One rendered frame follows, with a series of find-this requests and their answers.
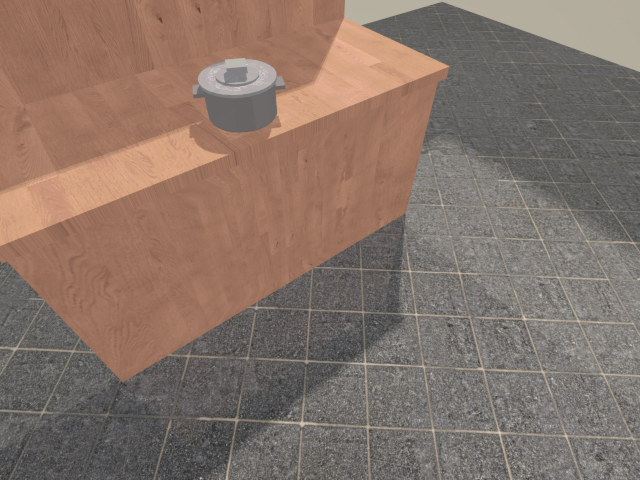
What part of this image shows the knob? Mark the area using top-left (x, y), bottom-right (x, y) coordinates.
top-left (225, 58), bottom-right (248, 75)

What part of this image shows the lid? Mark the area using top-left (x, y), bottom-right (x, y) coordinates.
top-left (198, 59), bottom-right (277, 98)

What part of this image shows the table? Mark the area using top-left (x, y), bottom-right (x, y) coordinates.
top-left (0, 0), bottom-right (450, 382)

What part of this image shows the pot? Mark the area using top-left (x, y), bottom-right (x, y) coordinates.
top-left (192, 76), bottom-right (285, 133)

